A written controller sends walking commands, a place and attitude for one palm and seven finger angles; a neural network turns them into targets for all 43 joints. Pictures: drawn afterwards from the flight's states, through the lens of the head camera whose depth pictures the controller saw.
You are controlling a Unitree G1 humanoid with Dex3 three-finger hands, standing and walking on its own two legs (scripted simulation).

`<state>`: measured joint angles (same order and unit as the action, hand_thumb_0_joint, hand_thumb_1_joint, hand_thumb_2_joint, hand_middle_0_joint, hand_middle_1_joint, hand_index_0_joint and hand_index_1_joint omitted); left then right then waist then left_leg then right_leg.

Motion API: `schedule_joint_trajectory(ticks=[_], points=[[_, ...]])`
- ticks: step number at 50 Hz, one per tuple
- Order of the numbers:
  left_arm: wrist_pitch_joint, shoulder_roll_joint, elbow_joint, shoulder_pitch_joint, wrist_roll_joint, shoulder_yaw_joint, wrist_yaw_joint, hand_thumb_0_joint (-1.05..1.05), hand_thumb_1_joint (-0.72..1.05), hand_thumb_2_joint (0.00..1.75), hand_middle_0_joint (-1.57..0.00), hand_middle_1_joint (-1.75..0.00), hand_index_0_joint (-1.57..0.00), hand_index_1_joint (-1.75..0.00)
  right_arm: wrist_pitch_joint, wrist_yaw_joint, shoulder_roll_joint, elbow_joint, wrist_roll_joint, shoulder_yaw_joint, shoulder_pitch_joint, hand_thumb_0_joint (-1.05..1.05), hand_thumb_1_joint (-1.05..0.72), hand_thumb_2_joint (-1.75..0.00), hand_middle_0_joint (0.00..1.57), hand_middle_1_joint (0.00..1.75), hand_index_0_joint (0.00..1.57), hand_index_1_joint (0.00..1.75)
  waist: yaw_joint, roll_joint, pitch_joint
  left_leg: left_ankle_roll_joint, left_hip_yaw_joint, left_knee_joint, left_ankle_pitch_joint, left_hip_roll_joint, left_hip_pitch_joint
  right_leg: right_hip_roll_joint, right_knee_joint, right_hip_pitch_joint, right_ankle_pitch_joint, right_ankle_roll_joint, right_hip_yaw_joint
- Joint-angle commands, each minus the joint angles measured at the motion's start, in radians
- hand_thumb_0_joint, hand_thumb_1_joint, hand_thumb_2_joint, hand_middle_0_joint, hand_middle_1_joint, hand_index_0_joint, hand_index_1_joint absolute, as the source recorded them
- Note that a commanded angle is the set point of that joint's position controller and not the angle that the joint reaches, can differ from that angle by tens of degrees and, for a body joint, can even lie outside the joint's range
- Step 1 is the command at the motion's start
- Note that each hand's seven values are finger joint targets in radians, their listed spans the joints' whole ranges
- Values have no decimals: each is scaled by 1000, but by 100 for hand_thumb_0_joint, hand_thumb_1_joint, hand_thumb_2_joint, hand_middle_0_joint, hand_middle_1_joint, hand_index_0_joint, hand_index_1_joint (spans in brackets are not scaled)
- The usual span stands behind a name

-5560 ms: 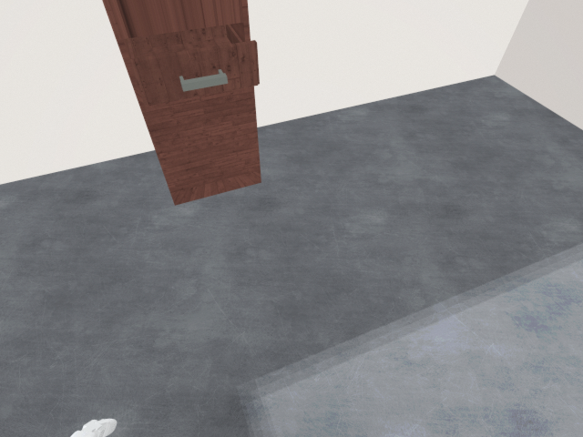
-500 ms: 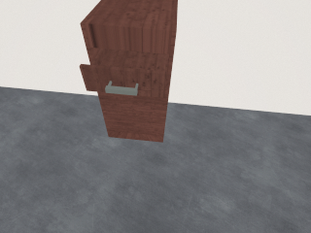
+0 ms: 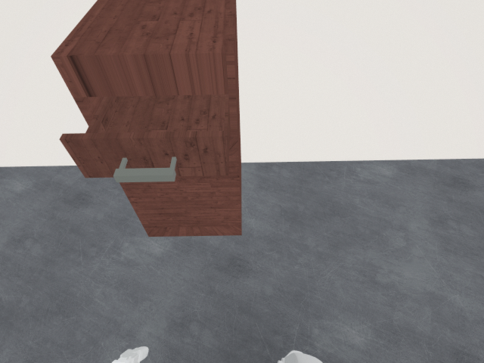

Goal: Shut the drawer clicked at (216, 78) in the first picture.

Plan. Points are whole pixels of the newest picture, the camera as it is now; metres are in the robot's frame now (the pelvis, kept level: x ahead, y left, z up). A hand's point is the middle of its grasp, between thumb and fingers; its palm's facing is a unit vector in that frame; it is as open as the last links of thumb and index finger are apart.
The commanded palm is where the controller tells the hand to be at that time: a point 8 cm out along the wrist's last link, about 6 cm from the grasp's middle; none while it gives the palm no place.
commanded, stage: take the last steps up to it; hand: left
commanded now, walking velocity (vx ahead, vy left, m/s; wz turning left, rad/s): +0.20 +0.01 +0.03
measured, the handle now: (147, 168) +0.55 +0.25 -0.06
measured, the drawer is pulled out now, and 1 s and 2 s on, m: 0.16 0.16 0.16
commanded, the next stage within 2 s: come to a stop and stand still in 0.14 s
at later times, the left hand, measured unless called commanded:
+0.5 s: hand out of the picture +0.10 +0.18 -0.16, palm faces +0.07 -0.99 -0.15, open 7.3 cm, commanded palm none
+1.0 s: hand out of the picture +0.13 +0.14 -0.15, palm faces +0.03 -0.97 -0.22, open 7.2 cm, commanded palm none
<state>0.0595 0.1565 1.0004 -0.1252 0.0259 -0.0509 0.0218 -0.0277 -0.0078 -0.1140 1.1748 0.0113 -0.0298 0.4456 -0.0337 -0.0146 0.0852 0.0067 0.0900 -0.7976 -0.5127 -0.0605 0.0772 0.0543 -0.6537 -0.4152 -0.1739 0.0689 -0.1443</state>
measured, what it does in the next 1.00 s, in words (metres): steps on the spot: left foot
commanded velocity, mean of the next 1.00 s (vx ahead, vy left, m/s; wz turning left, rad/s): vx -0.04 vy -0.02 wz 0.01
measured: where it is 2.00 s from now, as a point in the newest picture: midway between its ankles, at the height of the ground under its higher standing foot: outside the picture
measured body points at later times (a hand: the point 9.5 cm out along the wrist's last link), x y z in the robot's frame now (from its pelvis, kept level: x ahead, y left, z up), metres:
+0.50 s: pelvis +0.11 +0.02 +0.02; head +0.13 +0.04 +0.47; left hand +0.10 +0.24 -0.15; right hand +0.20 -0.20 -0.12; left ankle +0.16 +0.13 -0.72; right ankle +0.09 -0.09 -0.71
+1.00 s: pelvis +0.08 -0.04 +0.02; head +0.10 -0.05 +0.47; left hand +0.13 +0.19 -0.13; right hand +0.08 -0.27 -0.14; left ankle +0.08 +0.11 -0.72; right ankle +0.08 -0.11 -0.72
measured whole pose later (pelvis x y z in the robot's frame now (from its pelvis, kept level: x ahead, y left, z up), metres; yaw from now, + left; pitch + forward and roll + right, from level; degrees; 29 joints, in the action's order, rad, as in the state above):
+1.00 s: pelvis +0.08 -0.04 +0.02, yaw -1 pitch -1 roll +1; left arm 0.00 0.17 1.08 -0.19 0.01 -0.02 -0.03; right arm 0.02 -0.03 -0.16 1.14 0.01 -0.01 0.24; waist 0.00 -0.01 0.05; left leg -0.06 0.02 -0.45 -0.25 -0.06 0.18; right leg -0.02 -0.48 -0.20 -0.27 0.07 -0.10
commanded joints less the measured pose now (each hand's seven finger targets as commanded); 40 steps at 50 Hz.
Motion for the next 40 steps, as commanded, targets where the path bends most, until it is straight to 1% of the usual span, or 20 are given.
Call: schedule_joint_trajectory(ticks=[1,2,4,6,12,15,16,17,18,20,23,27,30,31,33,34,35,36,37,40], points=[[-7,197,16,-214,-15,-46,-35,0,90,90,-20,-30,-20,-30,-19,-2,-104,-121,3,-34,-92,0,-90,-90,20,30,20,30,96,114,-57,35,-112,-531,90,-48,490,354,476,256,-324,149,546],[-5,150,4,-148,-12,-34,-41,0,90,90,-20,-30,-20,-30,-8,1,-86,-115,9,-34,-80,0,-90,-90,20,30,20,30,56,75,-26,26,-115,-482,147,-72,453,315,481,172,-263,127,430],[7,104,1,-114,-5,-17,-44,0,90,90,-20,-30,-20,-30,7,2,-62,-96,15,-24,-33,0,-90,-90,20,30,20,30,9,77,-41,1,-88,-362,182,-79,375,259,484,100,-64,98,269],[7,95,4,-124,-2,-18,-43,0,90,90,-20,-30,-20,-30,19,3,-48,-96,16,-20,-21,0,-90,-90,20,30,20,30,1,95,-57,-17,-51,-228,182,-69,330,224,473,89,24,94,190],[-1,144,34,-167,-2,-22,-33,0,90,90,-20,-30,-20,-30,2,14,-63,-148,10,-13,-140,0,-90,-90,20,30,20,30,40,110,-43,-19,-8,84,204,-32,284,213,455,170,-2,112,195],[-20,109,44,-130,-15,-4,-43,0,90,90,-20,-30,-20,-30,-3,-4,-64,-117,5,4,-114,0,-90,-90,20,30,20,30,5,80,-42,-39,-19,331,415,-18,82,137,333,126,127,39,114],[-25,79,52,-158,-19,9,-45,0,90,90,-20,-30,-20,-30,-12,-9,-96,-106,5,7,-102,0,-90,-90,20,30,20,30,14,4,-73,-30,-69,392,584,-65,9,88,265,124,122,-6,97],[-33,60,56,-197,-20,18,-48,0,90,90,-20,-30,-20,-30,-17,-14,-144,-111,4,0,-114,0,-90,-90,20,30,20,30,38,-89,-82,7,-144,406,763,-157,17,50,232,139,24,-47,84],[-40,47,63,-223,-17,19,-58,0,90,90,-20,-30,-20,-30,-7,-18,-174,-116,5,-3,-143,0,-90,-90,20,30,20,30,49,-96,-51,36,-155,409,781,-198,78,31,248,173,-79,-61,83],[-61,77,77,-224,-21,17,-58,0,90,90,-20,-30,-20,-30,4,-33,-170,-122,-6,-5,-205,0,-90,-90,20,30,20,30,51,-180,-35,68,-180,476,800,-205,121,25,194,215,-83,-88,57],[-75,106,67,-240,-16,11,-54,0,90,90,-20,-30,-20,-30,16,-45,-200,-138,-7,-23,-224,0,-90,-90,20,30,20,30,48,-165,-76,103,-181,468,916,-226,46,26,105,168,-130,-81,76],[-93,99,28,-235,-8,-3,-54,0,90,90,-20,-30,-20,-30,33,-51,-238,-161,2,-52,-231,0,-90,-90,20,30,20,30,32,-136,-165,193,-211,447,980,-303,-28,4,-167,44,-351,-79,119],[-89,68,13,-246,-9,-8,-55,0,90,90,-20,-30,-20,-30,39,-41,-231,-179,8,-62,-269,0,-90,-90,20,30,20,30,40,-125,-214,181,-166,415,909,-280,-17,4,-134,62,-308,-78,122],[-85,63,15,-250,-8,-6,-55,0,90,90,-20,-30,-20,-30,39,-36,-225,-179,9,-60,-273,0,-90,-90,20,30,20,30,42,-114,-211,161,-146,411,843,-254,24,0,-59,111,-264,-79,106],[-74,73,27,-299,-4,-5,-55,0,90,90,-20,-30,-20,-30,41,-27,-205,-183,0,-56,-302,0,-90,-90,20,30,20,30,76,-31,-189,90,-109,338,594,-180,132,8,207,232,-34,-82,110],[-66,128,20,-273,5,-8,-59,0,90,90,-20,-30,-20,-30,45,-20,-153,-190,-8,-50,-289,0,-90,-90,20,30,20,30,54,125,-147,23,-50,256,376,-74,214,107,323,232,68,-52,258],[-63,185,3,-209,2,-10,-58,0,90,90,-20,-30,-20,-30,51,-8,-105,-202,-11,-37,-293,0,-90,-90,20,30,20,30,32,245,-93,-19,-2,221,157,12,254,235,377,166,82,18,348],[-61,191,-9,-182,0,-11,-57,0,90,90,-20,-30,-20,-30,65,-7,-109,-203,-5,-36,-327,0,-90,-90,20,30,20,30,52,228,-71,-22,-39,125,70,15,221,262,421,67,6,71,372],[-61,176,-9,-151,2,-7,-61,0,90,90,-20,-30,-20,-30,71,-8,-106,-197,0,-33,-321,0,-90,-90,20,30,20,30,38,232,-53,-17,-62,76,75,9,217,242,421,48,0,85,365],[-53,147,3,-110,-6,5,-60,0,90,90,-20,-30,-20,-30,62,-12,-103,-140,-4,-22,-248,0,-90,-90,20,30,20,30,16,159,-37,-16,-75,88,143,8,206,180,344,116,187,82,269]])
